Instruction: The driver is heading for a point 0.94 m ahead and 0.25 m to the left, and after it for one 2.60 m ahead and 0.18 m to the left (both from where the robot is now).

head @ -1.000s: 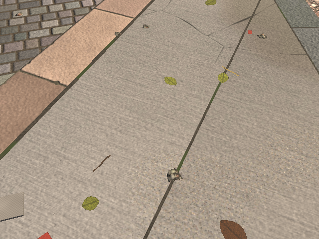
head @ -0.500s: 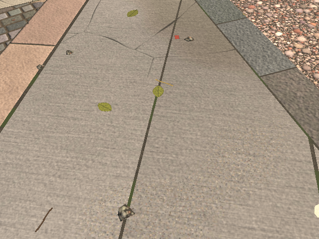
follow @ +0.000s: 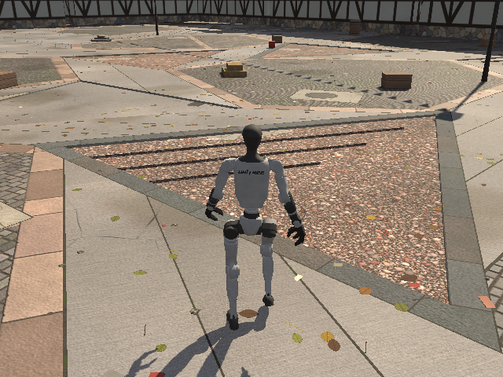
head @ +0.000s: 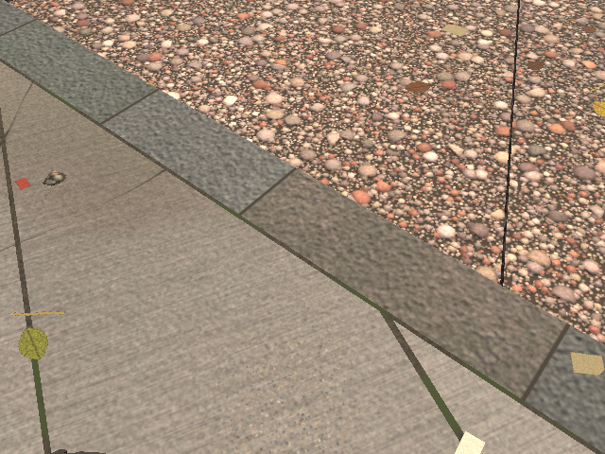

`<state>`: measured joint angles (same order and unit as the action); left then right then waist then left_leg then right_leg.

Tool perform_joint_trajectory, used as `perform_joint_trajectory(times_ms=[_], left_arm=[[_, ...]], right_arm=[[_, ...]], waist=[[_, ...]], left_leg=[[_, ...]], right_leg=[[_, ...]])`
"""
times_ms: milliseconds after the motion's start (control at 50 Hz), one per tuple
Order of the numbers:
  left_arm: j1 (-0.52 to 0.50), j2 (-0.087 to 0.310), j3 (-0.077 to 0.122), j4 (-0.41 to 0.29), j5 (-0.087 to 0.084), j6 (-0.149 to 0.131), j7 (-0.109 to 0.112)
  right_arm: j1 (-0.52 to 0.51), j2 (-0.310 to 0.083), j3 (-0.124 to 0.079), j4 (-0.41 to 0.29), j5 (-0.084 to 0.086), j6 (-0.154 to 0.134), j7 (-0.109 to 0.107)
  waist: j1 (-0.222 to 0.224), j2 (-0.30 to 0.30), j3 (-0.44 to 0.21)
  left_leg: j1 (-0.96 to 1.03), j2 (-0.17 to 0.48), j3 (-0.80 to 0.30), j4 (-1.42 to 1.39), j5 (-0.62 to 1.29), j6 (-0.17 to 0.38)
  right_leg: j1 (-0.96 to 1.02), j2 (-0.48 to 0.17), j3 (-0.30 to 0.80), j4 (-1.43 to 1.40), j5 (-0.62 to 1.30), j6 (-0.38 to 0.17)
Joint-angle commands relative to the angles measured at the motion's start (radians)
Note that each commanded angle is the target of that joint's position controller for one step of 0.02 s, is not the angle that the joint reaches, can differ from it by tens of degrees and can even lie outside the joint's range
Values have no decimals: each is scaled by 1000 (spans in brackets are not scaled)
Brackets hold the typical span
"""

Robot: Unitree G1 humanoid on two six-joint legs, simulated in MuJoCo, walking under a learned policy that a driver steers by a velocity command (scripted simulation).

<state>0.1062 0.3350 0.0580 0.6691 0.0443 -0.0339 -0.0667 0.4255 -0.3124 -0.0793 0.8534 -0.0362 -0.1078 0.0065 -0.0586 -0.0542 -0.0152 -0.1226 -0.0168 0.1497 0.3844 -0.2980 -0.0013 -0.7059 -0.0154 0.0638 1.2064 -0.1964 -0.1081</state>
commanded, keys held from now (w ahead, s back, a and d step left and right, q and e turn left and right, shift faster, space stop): w+shift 0.12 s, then w+q+shift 0.76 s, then w+e+shift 0.06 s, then e+shift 0.06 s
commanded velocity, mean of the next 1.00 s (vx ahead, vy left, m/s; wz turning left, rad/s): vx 0.99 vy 0.00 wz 0.47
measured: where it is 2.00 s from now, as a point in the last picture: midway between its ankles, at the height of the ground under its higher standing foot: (221, 218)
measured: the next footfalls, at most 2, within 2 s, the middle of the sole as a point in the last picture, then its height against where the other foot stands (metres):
right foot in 0.22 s outside the picture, level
left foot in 0.66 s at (275, 329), level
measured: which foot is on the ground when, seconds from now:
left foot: down 0.00-0.22, up 0.24-0.64, down 0.66-1.00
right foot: up 0.00-0.20, down 0.22-0.66, up 0.68-1.00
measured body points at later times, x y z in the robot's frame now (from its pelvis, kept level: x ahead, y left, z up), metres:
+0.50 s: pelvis +0.46 -0.04 +0.00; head +0.48 -0.04 +0.45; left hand +0.40 +0.24 -0.13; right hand +0.63 -0.29 -0.11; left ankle +0.58 +0.10 -0.65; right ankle +0.35 -0.12 -0.74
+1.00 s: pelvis +0.91 +0.07 +0.00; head +0.94 +0.09 +0.45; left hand +1.05 +0.37 -0.06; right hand +1.03 -0.20 -0.12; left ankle +0.78 +0.04 -0.74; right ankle +1.20 +0.02 -0.68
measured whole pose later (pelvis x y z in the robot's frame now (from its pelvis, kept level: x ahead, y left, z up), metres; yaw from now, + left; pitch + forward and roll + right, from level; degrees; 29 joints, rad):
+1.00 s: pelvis +0.91 +0.07 +0.00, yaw +31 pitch +1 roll +0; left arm -0.02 0.24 -0.03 0.61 0.05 -0.07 -0.02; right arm 0.45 -0.29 -0.06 0.86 0.01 -0.08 0.01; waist -0.11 -0.02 0.04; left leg 0.06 -0.19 -0.17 0.26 -0.32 0.16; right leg -0.71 -0.12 0.03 0.64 0.12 0.00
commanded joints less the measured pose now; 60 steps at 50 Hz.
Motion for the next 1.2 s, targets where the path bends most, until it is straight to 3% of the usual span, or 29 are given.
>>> perform_joint_trajectory(times_ms=[20, 100, 140, 180, 200, 220, 240, 260, 300, 360, 440, 560, 620, 660, 680, 700, 720, 760, 800, 880, 960, 1020, 1060, 1080, 1100, 1120, 1140, 1160, 1200], left_arm=[[-46, -13, -30, -95, 0, -4, -16], [-201, -33, -56, -128, -6, -22, -40], [-209, -16, -54, -120, 4, -27, -25], [-7, 37, -30, -65, 16, -33, 4], [209, 80, -8, 4, 17, -37, 22], [353, 173, 23, 46, 36, -37, 46], [329, 242, 40, 29, 40, -43, 54], [323, 206, 45, 31, 18, -39, 55], [230, 84, 19, 80, 9, -59, 52], [199, 0, -2, 112, -12, -85, 54], [216, -35, -11, 158, -32, -111, 49], [266, 44, -10, 187, -31, -114, 83], [233, 153, 17, 159, -17, -80, 118], [118, 176, 32, 122, -5, -43, 110], [56, 47, 4, 112, 0, -51, 82], [210, -15, -25, -6, -17, -76, 74], [167, 21, -36, -30, -9, -104, 75], [79, 54, -32, -30, 1, -113, 72], [75, 32, -45, -26, 35, -64, 72], [-85, -7, -67, -104, 20, -31, 53], [-173, -62, -88, -111, -5, -44, 36], [-200, -34, -75, -112, 3, -62, 47], [-28, 31, -46, -56, 1, -81, 53], [163, 54, -34, 10, -10, -89, 55], [338, 83, -24, 76, -12, -94, 60], [424, 165, -6, 108, -2, -90, 59], [452, 175, 14, 122, -20, -74, 38], [339, 142, 28, 62, -40, -59, 38], [246, 63, 12, 67, -52, -42, 45]], right_arm=[[-73, -39, 14, -51, 6, -39, 12], [14, -97, 12, -5, 22, -38, 13], [77, -141, 11, 32, 24, -24, 7], [89, -204, 6, 54, 18, 1, -10], [64, -213, 6, 49, 25, 12, -16], [75, -126, 24, 17, 21, 13, -9], [168, 24, 52, -36, 66, 6, 8], [61, -82, 27, -54, 66, 6, -4], [-35, -41, 34, -60, 56, 9, 4], [7, 11, 33, -21, 22, 63, 31], [-189, 40, 37, -94, 19, 93, 50], [-361, 14, 57, -162, 20, 79, 79], [-136, -62, 35, -107, 19, 82, 70], [265, -168, -24, 12, 27, 86, 36], [175, -201, -48, 12, 59, 100, 16], [63, -311, -63, -36, 20, 109, 16], [35, -286, -69, -78, 21, 110, 8], [-12, -137, -33, -50, 20, 97, -3], [-49, -119, -21, -56, 29, 62, -9], [-51, -136, -23, -75, 36, 25, -7], [54, -100, -16, -31, 58, 7, 9], [119, -110, -10, 11, 36, 5, -5], [83, -152, -15, 14, 13, 8, -28], [16, -172, -20, 3, 7, 13, -36], [-46, -158, -17, -16, 11, 15, -39], [25, -40, 5, -43, 19, 17, -40], [180, -50, 14, -37, 71, 18, -38], [73, -97, 21, -50, 39, 23, -44], [-146, -87, 32, -114, 1, 27, -30]], waist=[[90, 97, 136], [46, 60, 180], [50, 100, 143], [169, 180, -14], [279, 172, -126], [295, 86, -257], [164, -175, -430], [215, -60, -412], [134, 31, -76], [43, -6, 7], [31, -11, 127], [23, 25, 154], [-108, -57, 11], [-293, -2, -157], [-221, 263, -33], [-15, 370, -170], [-57, 203, -242], [33, -57, 12], [91, -81, 86], [65, -23, 126], [-47, 50, 94], [-89, 101, 74], [7, 162, -24], [116, 174, -87], [206, 151, -140], [156, -130, -251], [107, -229, -474], [120, -30, -456], [98, 97, -183]], left_leg=[[-72, 256, -180, -320, 128, 136], [-85, 236, -24, -428, 418, 130], [87, 243, -2, -312, 858, 130], [149, 273, -18, 32, 1241, 120], [51, 244, -21, 308, 1163, 111], [-195, 175, -51, 673, 653, 113], [-521, 34, -152, 1047, -150, 93], [-596, 46, -230, 1114, -63, 117], [-608, 124, -219, 989, 66, 112], [-512, 168, -224, 918, 82, 92], [-627, 168, -159, 811, 236, 81], [-468, 42, 46, 388, 444, 158], [-210, -62, 74, 359, 312, 204], [231, -72, -53, 303, 187, 273], [282, -5, -210, 246, 193, 298], [503, 182, -727, 152, 259, 507], [532, 276, -984, -90, -77, 543], [174, 228, -875, -192, -166, 412], [-78, 141, -726, -186, 24, 384], [-294, 16, -535, -224, 215, 344], [-125, 8, -393, -221, 573, 227], [135, 42, -343, -121, 936, 152], [242, 73, -330, 67, 1135, 103], [237, 66, -286, 249, 1146, 88], [137, 25, -239, 483, 962, 70], [-172, -103, -147, 909, 39, 22], [-459, -173, -227, 1192, -296, -20], [-505, -91, -263, 1196, -151, -13], [-535, -29, -238, 1060, -87, -4]], right_leg=[[-102, -44, 69, -155, 133, 12], [148, -10, -126, -463, 250, -25], [199, 37, -192, -538, 160, -53], [457, 97, -175, -570, 8, -72], [722, 87, -135, -653, 29, -80], [1006, -122, 101, -624, -221, -77], [1229, -430, 625, -765, -442, -107], [1123, -423, 671, -885, -422, -97], [786, -328, 359, -927, -173, -66], [587, -251, 128, -1012, -44, -16], [544, -176, -150, -1089, 238, 45], [662, -145, -361, -1051, 849, 104], [760, -212, -348, -703, 1354, 120], [563, -174, -308, -74, 1063, 87], [253, 56, -278, 354, -64, 95], [-101, 107, -93, 592, -304, 142], [-202, 65, 38, 544, -254, 120], [-134, -37, 46, 288, -149, 114], [-9, -82, 42, 165, -157, 146], [126, -108, -38, -209, 13, 189], [242, -53, -132, -574, 420, 113], [213, 27, -179, -706, 387, 49], [342, 88, -159, -733, 299, 11], [480, 84, -139, -785, 347, -3], [656, 11, -76, -810, 488, -23], [978, -235, 167, -575, 1187, -116], [1277, -399, 566, -600, 1420, -307], [1185, -350, 506, -673, 1243, -295], [866, -221, 348, -783, 931, -213]])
